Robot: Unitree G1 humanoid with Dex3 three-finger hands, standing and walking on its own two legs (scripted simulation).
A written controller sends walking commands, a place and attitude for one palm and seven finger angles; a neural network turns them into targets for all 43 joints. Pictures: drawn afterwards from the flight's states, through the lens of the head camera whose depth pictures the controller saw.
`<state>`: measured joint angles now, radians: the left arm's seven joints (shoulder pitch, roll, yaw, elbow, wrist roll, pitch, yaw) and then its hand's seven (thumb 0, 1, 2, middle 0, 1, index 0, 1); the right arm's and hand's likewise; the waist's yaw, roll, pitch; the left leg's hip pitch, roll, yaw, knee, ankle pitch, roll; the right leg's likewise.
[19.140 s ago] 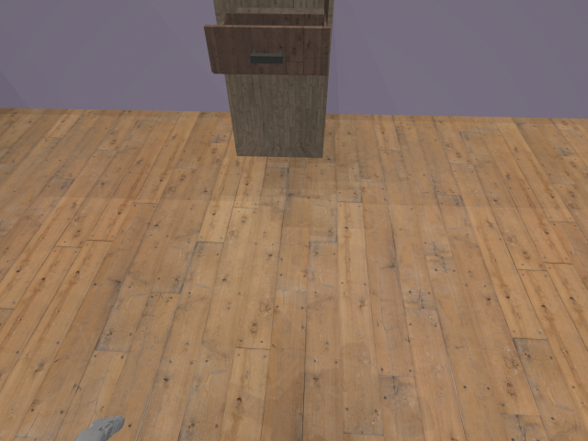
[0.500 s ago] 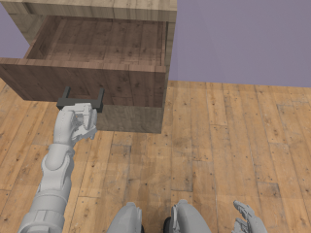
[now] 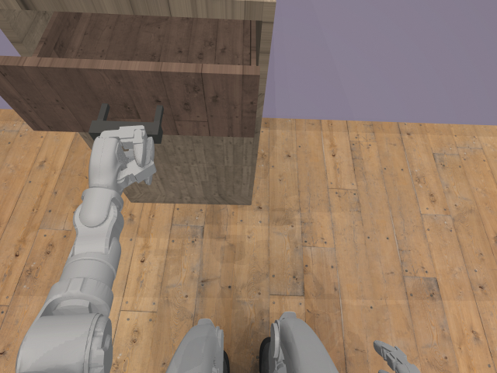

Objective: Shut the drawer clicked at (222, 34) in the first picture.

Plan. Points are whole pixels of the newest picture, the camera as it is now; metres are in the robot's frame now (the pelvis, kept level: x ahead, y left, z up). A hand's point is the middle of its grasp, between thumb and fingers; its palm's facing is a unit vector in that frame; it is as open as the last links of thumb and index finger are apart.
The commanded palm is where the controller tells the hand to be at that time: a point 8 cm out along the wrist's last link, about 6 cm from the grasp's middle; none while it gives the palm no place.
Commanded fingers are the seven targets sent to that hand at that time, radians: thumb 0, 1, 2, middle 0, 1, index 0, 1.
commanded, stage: push the drawer shut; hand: left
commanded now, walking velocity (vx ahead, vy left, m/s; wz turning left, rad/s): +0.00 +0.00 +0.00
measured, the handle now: (129, 121) +0.52 +0.20 +0.03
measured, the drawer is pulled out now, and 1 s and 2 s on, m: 0.13 0.00 0.00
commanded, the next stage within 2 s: pull the fist back off the drawer in 1.44 s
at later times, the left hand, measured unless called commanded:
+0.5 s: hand (157, 125) +0.51 +0.15 +0.03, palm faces -0.02 -1.00 -0.06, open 3.0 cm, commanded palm +0.50 +0.20 +0.04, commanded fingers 0.00 0.90 0.90 -1.40 -1.60 -1.40 -1.60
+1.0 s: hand (160, 101) +0.56 +0.15 +0.04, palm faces -0.02 -1.00 -0.04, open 3.1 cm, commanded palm +0.55 +0.19 +0.04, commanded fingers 0.00 0.90 0.90 -1.40 -1.60 -1.40 -1.60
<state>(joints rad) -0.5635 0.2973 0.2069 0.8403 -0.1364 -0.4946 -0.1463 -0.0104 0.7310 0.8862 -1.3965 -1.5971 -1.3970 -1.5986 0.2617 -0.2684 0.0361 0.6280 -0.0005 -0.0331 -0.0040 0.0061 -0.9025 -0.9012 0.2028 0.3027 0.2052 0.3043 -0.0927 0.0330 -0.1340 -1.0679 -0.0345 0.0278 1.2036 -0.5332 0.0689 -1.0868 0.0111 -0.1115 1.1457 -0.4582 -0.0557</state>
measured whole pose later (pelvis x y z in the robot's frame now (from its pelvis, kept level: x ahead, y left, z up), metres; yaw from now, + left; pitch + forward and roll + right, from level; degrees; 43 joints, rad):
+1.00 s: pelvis +0.00 +0.00 -0.01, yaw -2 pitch +29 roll -4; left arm -1.03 0.53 0.39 1.23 -0.02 -0.47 -0.16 0.02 0.72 0.88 -1.40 -1.60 -1.40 -1.60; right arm 0.35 -0.28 0.07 0.62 -0.04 0.06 0.03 0.00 -0.90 -0.90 0.20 0.30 0.21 0.30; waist -0.23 0.05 -0.11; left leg -1.23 0.00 0.01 1.27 -0.55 0.07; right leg -1.23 0.04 -0.13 1.16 -0.45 -0.06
